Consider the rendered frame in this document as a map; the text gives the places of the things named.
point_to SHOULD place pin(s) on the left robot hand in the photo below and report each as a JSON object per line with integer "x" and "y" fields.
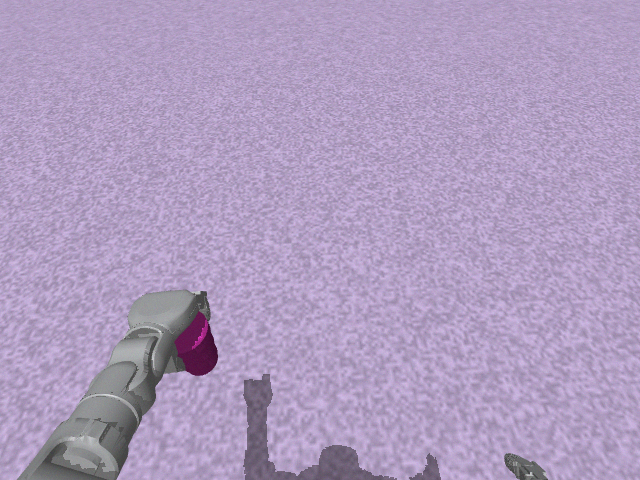
{"x": 174, "y": 310}

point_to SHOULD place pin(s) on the right robot hand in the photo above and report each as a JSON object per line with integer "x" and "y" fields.
{"x": 524, "y": 469}

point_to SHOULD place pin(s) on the cup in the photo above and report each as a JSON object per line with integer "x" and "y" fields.
{"x": 197, "y": 348}

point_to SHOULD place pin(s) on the left robot arm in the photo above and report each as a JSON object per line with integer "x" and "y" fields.
{"x": 93, "y": 443}

